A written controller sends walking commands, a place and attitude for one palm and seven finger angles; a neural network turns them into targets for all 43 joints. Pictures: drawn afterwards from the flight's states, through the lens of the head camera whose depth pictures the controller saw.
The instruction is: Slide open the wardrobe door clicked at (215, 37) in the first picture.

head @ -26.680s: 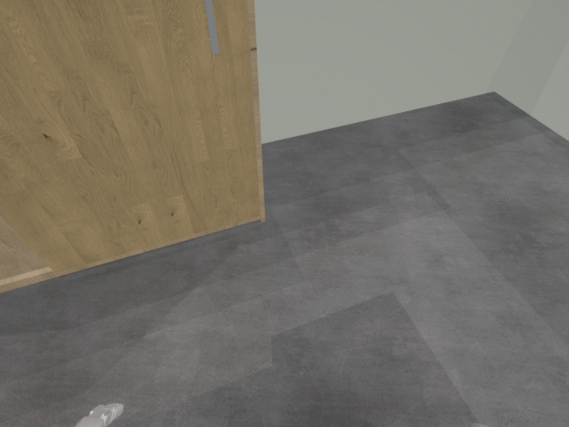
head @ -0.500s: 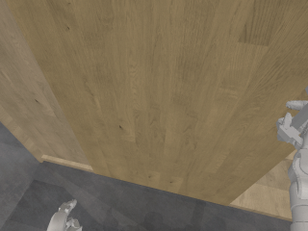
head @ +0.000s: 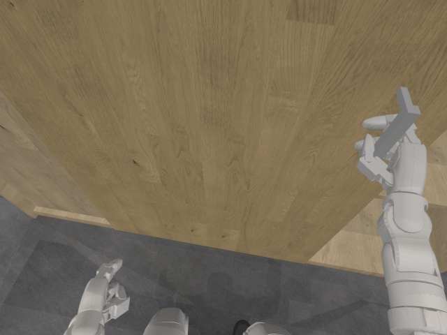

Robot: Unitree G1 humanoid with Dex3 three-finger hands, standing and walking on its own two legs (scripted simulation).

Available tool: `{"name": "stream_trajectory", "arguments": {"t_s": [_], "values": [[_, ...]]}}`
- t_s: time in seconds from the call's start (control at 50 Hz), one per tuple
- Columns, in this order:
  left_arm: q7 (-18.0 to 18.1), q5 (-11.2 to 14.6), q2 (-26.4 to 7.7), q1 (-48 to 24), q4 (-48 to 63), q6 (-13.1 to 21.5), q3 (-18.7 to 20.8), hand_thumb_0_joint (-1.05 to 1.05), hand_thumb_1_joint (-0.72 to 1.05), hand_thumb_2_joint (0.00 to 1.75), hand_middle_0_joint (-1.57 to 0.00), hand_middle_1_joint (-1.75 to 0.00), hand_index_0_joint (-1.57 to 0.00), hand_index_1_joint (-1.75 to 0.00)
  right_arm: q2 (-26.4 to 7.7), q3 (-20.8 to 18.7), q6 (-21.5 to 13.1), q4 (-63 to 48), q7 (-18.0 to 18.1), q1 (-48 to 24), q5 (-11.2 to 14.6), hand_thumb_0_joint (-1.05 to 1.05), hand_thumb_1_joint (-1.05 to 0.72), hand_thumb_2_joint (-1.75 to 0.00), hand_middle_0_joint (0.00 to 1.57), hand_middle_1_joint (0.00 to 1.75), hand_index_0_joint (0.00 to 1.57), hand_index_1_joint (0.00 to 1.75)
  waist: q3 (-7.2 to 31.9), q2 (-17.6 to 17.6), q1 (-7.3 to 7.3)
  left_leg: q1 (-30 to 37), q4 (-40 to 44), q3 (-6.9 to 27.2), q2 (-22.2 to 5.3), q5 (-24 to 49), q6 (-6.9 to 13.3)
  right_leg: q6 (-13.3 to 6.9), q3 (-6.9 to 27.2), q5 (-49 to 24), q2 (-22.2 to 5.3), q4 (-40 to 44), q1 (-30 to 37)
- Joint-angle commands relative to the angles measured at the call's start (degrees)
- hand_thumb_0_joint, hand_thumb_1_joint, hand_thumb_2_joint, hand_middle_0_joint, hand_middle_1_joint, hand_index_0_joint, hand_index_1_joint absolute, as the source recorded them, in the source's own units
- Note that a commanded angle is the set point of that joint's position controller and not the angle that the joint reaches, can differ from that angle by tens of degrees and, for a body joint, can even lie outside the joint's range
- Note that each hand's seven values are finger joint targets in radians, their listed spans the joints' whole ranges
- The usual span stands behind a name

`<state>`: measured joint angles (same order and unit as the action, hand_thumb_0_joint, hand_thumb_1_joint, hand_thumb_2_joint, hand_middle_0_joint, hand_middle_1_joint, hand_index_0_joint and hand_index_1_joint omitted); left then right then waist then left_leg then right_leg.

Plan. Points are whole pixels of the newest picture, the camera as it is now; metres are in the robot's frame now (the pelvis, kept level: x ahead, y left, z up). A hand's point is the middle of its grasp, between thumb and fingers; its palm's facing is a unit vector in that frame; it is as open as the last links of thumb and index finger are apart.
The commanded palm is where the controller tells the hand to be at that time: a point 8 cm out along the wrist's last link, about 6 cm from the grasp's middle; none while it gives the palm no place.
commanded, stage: stop walking and hold the door there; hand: right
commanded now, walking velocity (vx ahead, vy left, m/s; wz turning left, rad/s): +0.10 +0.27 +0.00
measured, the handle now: (382, 134) +0.42 -0.23 +0.14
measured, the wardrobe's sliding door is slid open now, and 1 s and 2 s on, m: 0.42 0.42 0.42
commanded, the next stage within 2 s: loosen the grip on the handle in 0.78 s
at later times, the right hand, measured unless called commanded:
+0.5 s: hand (362, 158) +0.38 -0.20 +0.12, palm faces +0.26 +0.95 -0.16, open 5.1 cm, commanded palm +0.35 -0.23 +0.10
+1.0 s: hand (369, 156) +0.38 -0.21 +0.12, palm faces +0.25 +0.95 -0.16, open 5.8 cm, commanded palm +0.33 -0.25 +0.12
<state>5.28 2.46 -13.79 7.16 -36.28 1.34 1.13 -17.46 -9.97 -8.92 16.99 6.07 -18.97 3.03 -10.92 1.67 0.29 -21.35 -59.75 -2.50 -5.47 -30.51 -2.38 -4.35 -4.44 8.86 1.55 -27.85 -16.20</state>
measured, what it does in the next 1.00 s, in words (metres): steps on the spot: left foot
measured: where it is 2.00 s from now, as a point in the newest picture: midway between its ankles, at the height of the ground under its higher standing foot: outside the picture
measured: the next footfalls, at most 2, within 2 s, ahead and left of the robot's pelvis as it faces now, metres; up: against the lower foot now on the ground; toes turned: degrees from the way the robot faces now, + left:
left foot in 0.24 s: +0.00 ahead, +0.12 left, +0.00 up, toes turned +3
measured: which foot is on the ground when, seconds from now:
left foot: up 0.00-0.22, down 0.24-1.00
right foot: down 0.00-1.00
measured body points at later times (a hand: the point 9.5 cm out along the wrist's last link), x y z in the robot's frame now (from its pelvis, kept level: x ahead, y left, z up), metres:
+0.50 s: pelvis +0.00 +0.01 +0.00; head +0.03 +0.01 +0.45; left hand +0.15 +0.26 -0.09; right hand +0.36 -0.25 +0.13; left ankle -0.04 +0.12 -0.73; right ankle +0.07 -0.08 -0.73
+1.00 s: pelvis -0.01 +0.03 +0.00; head +0.01 +0.03 +0.45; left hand +0.13 +0.28 -0.10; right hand +0.36 -0.26 +0.13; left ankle -0.04 +0.12 -0.73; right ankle +0.07 -0.08 -0.73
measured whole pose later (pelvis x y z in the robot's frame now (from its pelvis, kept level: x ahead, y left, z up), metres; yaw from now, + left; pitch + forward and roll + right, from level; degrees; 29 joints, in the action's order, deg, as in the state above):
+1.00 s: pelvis -0.01 +0.03 +0.00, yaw +1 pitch +1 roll +0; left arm 2.2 0.8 -13.1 13.9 -40.4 6.3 0.0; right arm -19.8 -17.4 -6.6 32.1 -2.2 -25.1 1.6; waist -0.1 -0.7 -0.5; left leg -12.0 -30.0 -2.4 1.7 -18.9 2.3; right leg -1.2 -4.2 7.3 -1.0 -27.5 -21.0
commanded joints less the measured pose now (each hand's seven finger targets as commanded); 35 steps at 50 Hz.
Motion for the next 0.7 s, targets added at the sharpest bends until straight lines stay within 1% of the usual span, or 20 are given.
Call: {"name": "stream_trajectory", "arguments": {"t_s": [0.0, 0.04, 0.06, 0.12, 0.18, 0.2, 0.22, 0.24, 0.26, 0.28, 0.3, 0.34, 0.36, 0.4, 0.42, 0.48, 0.52, 0.58, 0.62, 0.68], "values": [[0.87, -0.13, -6.28, 0.0, 7.27, 3.29, 1.02, 0.0, 0.9, 0.9, -0.2, -0.3, -0.2, -0.3, -4.41, 3.78, -2.28, -18.75, -0.42, -18.63, 0.03, 0.0, -0.9, -0.9, 0.45, 1.4, 0.45, 1.4, 23.37, -1.73, 1.09, 0.18, 0.9, 1.4, 0.91, 3.52, 0.38, -5.01, 16.29, -5.99, -17.37, 10.9, 13.85], [0.86, -0.88, -6.12, -0.64, 6.52, 3.87, -0.1, 0.0, 0.9, 0.9, -0.2, -0.3, -0.2, -0.3, -6.64, 2.34, -1.85, -18.03, -0.21, -21.26, -0.4, 0.0, -0.9, -0.9, 0.45, 1.4, 0.45, 1.4, 24.66, 4.37, 0.79, 2.75, 7.46, 1.36, 1.77, 4.24, 0.93, -3.51, 15.39, 2.1, -16.06, 13.21, 12.51], [0.69, -1.11, -5.61, -0.92, 6.52, 4.33, -0.71, 0.0, 0.9, 0.9, -0.2, -0.3, -0.2, -0.3, -6.03, 3.19, -1.87, -18.56, -0.29, -23.13, -0.39, 0.0, -0.9, -0.9, 0.45, 1.4, 0.45, 1.4, 25.11, 6.93, 0.75, 3.9, 10.62, 1.24, 2.24, 4.33, 1.27, -2.9, 15.78, 5.47, -15.74, 14.38, 12.39], [0.64, -1.83, -5.24, -0.96, 5.99, 5.15, -1.8, 0.0, 0.9, 0.9, -0.2, -0.3, -0.2, -0.3, -7.86, 1.86, -1.81, -16.12, -0.1, -24.98, -0.31, 0.0, -0.9, -0.9, 0.45, 1.4, 0.45, 1.4, 25.4, 9.43, 0.23, 8.23, 21.55, 0.18, 3.95, 3.4, 2.25, -1.44, 16.92, 13.73, -15.63, 17.12, 11.84], [0.25, -1.87, -5.27, -0.5, 5.77, 5.76, -1.78, 0.0, 0.9, 0.9, -0.2, -0.3, -0.2, -0.3, -7.26, 2.2, -1.87, -14.24, -0.02, -26.16, -0.36, 0.0, -0.9, -0.9, 0.45, 1.4, 0.45, 1.4, 26.19, 7.67, -0.24, 14.48, 36.46, -0.27, 4.64, 9.28, 3.48, 0.51, 14.53, 12.71, -13.91, 13.6, 12.51], [0.3, -2.03, -5.64, 0.41, 5.57, 5.83, -1.7, 0.0, 0.9, 0.9, -0.2, -0.3, -0.2, -0.3, -9.14, 0.84, -1.91, -13.23, -0.21, -25.52, -0.43, 0.0, -0.9, -0.9, 0.45, 1.4, 0.45, 1.4, 26.34, 3.95, 0.01, 16.68, 40.57, 1.25, 3.96, 12.5, 3.85, 1.7, 13.4, 8.3, -12.32, 10.87, 12.24], [0.19, -1.93, -5.35, 0.44, 5.52, 5.75, -1.71, 0.0, 0.9, 0.9, -0.2, -0.3, -0.2, -0.3, -8.28, 1.44, -1.75, -11.76, -0.49, -24.53, -0.09, 0.0, -0.9, -0.9, 0.45, 1.4, 0.45, 1.4, 27.17, 0.38, 0.23, 18.06, 42.69, 3.72, 1.91, 14.71, 4.84, 2.77, 12.09, 5.36, -11.13, 7.76, 11.87], [0.17, -1.85, -5.62, 0.29, 5.68, 5.71, -1.47, 0.0, 0.9, 0.9, -0.2, -0.3, -0.2, -0.3, -8.83, 0.99, -1.62, -11.22, -0.59, -24.92, 0.02, 0.0, -0.9, -0.9, 0.45, 1.4, 0.45, 1.4, 26.68, -1.78, 0.55, 17.11, 42.98, 6.97, -0.9, 17.14, 5.89, 3.49, 10.25, 3.01, -9.82, 4.79, 11.45], [0.24, -1.55, -5.37, 0.01, 5.69, 5.86, -1.54, 0.0, 0.9, 0.9, -0.2, -0.3, -0.2, -0.3, -8.78, 0.79, -1.39, -10.72, -0.62, -24.74, 0.17, 0.0, -0.9, -0.9, 0.45, 1.4, 0.45, 1.4, 26.74, -3.93, 0.81, 16.0, 41.43, 7.77, -2.49, 20.36, 5.8, 3.72, 9.13, 0.86, -9.11, 3.79, 12.11], [0.38, -0.94, -5.36, -0.04, 5.43, 5.81, -1.31, 0.0, 0.9, 0.9, -0.2, -0.3, -0.2, -0.3, -8.29, 0.61, -1.01, -8.79, -0.72, -23.98, 0.41, 0.0, -0.9, -0.9, 0.45, 1.4, 0.45, 1.4, 25.76, -6.52, 0.76, 13.51, 40.68, 7.16, -2.12, 19.47, 4.47, 3.33, 8.76, 0.87, -9.19, 3.71, 12.81], [0.45, -0.58, -6.14, 0.26, 5.27, 5.69, -0.98, 0.0, 0.9, 0.9, -0.2, -0.3, -0.2, -0.3, -8.06, 1.12, -0.78, -8.31, -0.75, -24.19, 0.69, 0.0, -0.9, -0.9, 0.45, 1.4, 0.45, 1.4, 24.93, -7.06, 0.79, 14.03, 39.49, 6.35, -1.78, 20.76, 3.86, 2.77, 9.24, -2.75, -9.82, 3.44, 12.42], [0.41, -0.54, -6.12, -0.12, 5.38, 5.59, -1.22, 0.0, 0.9, 0.9, -0.2, -0.3, -0.2, -0.3, -6.85, 1.64, -1.13, -7.37, -0.74, -23.23, 0.48, 0.0, -0.9, -0.9, 0.45, 1.4, 0.45, 1.4, 25.47, -2.83, 0.68, 11.26, 37.77, 5.29, -0.51, 21.71, 2.98, 1.93, 9.93, -8.28, -11.02, 3.34, 14.94], [0.51, -0.53, -6.47, 0.01, 5.03, 5.45, -1.02, 0.0, 0.9, 0.9, -0.2, -0.3, -0.2, -0.3, -8.93, -0.44, -1.31, -6.48, -0.5, -22.37, 0.4, 0.0, -0.9, -0.9, 0.45, 1.4, 0.45, 1.4, 25.59, -1.08, 0.44, 10.38, 37.57, 4.97, 0.08, 21.17, 2.76, 1.59, 10.74, -8.92, -11.55, 3.61, 15.77], [0.68, -0.51, -6.81, 0.28, 5.03, 5.1, -0.92, 0.0, 0.9, 0.9, -0.2, -0.3, -0.2, -0.3, -9.28, -0.34, -1.5, -6.09, -0.46, -21.57, 0.26, 0.0, -0.9, -0.9, 0.45, 1.4, 0.45, 1.4, 24.17, 2.63, 0.41, 10.2, 37.09, 4.42, 0.77, 19.48, 2.67, 1.32, 12.25, -9.0, -12.04, 4.67, 14.38], [0.69, -0.49, -6.55, 0.23, 5.06, 5.08, -1.01, 0.0, 0.9, 0.9, -0.2, -0.3, -0.2, -0.3, -8.43, 0.12, -1.73, -6.01, -0.49, -20.79, 0.21, 0.0, -0.9, -0.9, 0.45, 1.4, 0.45, 1.4, 23.84, 2.94, 0.3, 9.67, 37.26, 4.65, 1.06, 19.03, 2.67, 1.18, 12.48, -8.11, -12.25, 5.01, 14.36], [0.92, -0.43, -6.71, 0.76, 4.74, 4.84, -0.76, 0.0, 0.9, 0.9, -0.2, -0.3, -0.2, -0.3, -8.96, -0.61, -1.96, -3.22, -0.3, -18.66, 0.37, 0.0, -0.9, -0.9, 0.45, 1.4, 0.45, 1.4, 21.04, 1.36, 0.32, 9.09, 39.04, 5.92, 0.77, 18.44, 2.95, 1.45, 11.71, -3.28, -11.72, 5.23, 11.57], [1.03, -0.39, -7.07, 1.32, 4.73, 4.64, -0.51, 0.0, 0.9, 0.9, -0.2, -0.3, -0.2, -0.3, -10.75, -2.13, -2.25, -2.38, -0.14, -17.95, 0.3, 0.0, -0.9, -0.9, 0.45, 1.4, 0.45, 1.4, 21.08, 0.28, 0.35, 10.17, 39.2, 6.59, -0.11, 21.41, 3.18, 1.88, 10.08, -6.31, -10.87, 3.79, 10.9], [0.93, -0.32, -7.33, 1.67, 4.92, 4.47, -0.25, 0.0, 0.9, 0.9, -0.2, -0.3, -0.2, -0.3, -10.39, -1.71, -2.67, -1.29, -0.34, -17.95, 0.4, 0.0, -0.9, -0.9, 0.45, 1.4, 0.45, 1.4, 20.92, -0.68, 0.51, 9.41, 39.52, 7.11, -0.58, 21.94, 3.31, 2.28, 9.09, -6.72, -10.3, 2.71, 11.09], [0.95, -0.26, -7.21, 1.61, 5.18, 4.36, -0.33, 0.0, 0.9, 0.9, -0.2, -0.3, -0.2, -0.3, -9.7, -0.98, -2.78, -1.31, -0.49, -17.42, 0.44, 0.0, -0.9, -0.9, 0.45, 1.4, 0.45, 1.4, 21.02, 0.46, 0.45, 9.16, 39.06, 7.08, -0.3, 22.98, 3.08, 2.04, 8.97, -8.36, -10.45, 2.55, 11.64], [0.98, -0.34, -7.47, 2.02, 5.07, 4.02, -0.2, 0.0, 0.9, 0.9, -0.2, -0.3, -0.2, -0.3, -11.45, -2.69, -2.85, 0.79, -0.43, -16.3, 0.38, 0.0, -0.9, -0.9, 0.45, 1.4, 0.45, 1.4, 21.12, -1.45, 0.28, 9.53, 39.3, 7.37, -0.69, 24.64, 2.92, 2.12, 8.16, -9.01, -10.09, 1.62, 10.94]]}}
